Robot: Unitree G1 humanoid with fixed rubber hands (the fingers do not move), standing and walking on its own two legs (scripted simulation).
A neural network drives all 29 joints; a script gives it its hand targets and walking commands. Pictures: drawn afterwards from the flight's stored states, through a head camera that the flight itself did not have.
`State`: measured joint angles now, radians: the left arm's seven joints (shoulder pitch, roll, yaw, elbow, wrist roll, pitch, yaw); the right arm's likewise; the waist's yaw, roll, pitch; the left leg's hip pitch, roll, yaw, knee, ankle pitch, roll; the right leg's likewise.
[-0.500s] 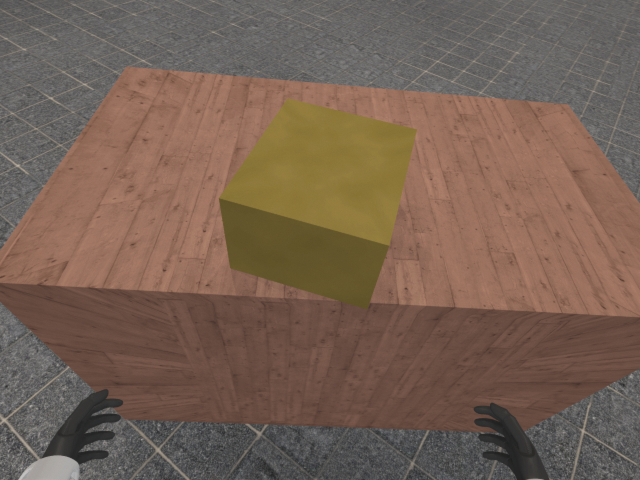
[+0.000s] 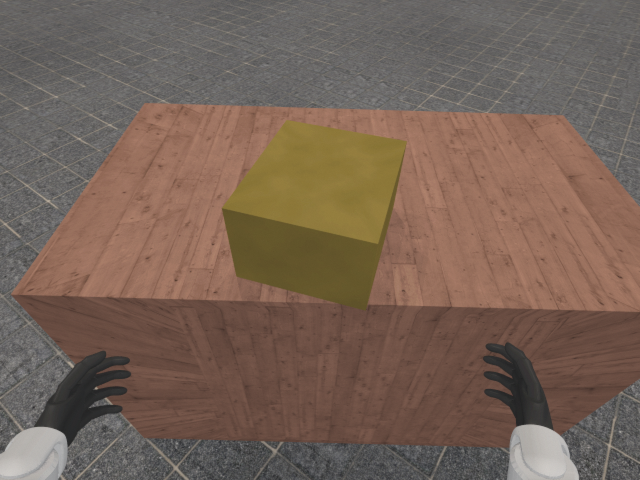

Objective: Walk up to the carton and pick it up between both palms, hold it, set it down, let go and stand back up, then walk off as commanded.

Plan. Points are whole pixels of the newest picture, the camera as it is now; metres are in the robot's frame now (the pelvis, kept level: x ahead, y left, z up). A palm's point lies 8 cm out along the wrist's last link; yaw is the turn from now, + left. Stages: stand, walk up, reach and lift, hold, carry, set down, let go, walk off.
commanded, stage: reach and lift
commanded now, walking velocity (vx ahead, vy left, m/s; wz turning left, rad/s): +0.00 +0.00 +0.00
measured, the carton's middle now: (323, 207) +0.54 +0.02 +0.02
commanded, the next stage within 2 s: none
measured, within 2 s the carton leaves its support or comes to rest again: neither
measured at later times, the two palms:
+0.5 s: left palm (79, 343) +0.25 +0.30 +0.06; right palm (486, 365) +0.23 -0.17 +0.06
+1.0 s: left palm (122, 284) +0.31 +0.27 +0.09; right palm (487, 328) +0.28 -0.18 +0.06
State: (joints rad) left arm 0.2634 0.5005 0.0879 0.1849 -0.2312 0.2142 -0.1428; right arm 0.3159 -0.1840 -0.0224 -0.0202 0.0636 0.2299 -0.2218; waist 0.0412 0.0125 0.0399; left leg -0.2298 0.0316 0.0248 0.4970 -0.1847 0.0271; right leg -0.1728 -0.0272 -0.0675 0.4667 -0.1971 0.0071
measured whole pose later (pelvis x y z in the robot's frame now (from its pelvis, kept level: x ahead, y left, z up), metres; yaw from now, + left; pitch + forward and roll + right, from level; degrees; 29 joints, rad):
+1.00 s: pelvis +0.08 +0.01 +0.01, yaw +0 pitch +1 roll -1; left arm 0.23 0.58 0.07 -0.25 -0.36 0.27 -0.14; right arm 0.38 -0.10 -0.01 -0.41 0.17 0.33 -0.28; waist 0.03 0.01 0.07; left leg -0.23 0.02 0.03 0.46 -0.26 0.01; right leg -0.15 -0.04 -0.06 0.39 -0.25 0.03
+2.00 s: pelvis +0.06 +0.02 +0.01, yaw +0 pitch +0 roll -1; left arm -0.68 0.55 0.07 0.40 -0.37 0.51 -0.15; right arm -0.38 -0.10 -0.01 0.11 0.20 0.45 -0.30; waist -0.14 -0.02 0.08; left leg -0.23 0.02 0.03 0.46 -0.23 0.01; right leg -0.15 -0.04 -0.06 0.38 -0.23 0.03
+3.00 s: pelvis +0.09 +0.02 +0.00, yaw +0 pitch +11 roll -1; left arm -0.95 0.39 -0.03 1.28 -0.29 -0.09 -0.10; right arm -0.68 -0.10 -0.01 1.01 0.20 -0.14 -0.26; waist -0.12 0.00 -0.07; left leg -0.41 0.02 0.03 0.47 -0.25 0.01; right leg -0.33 -0.04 -0.06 0.38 -0.24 0.03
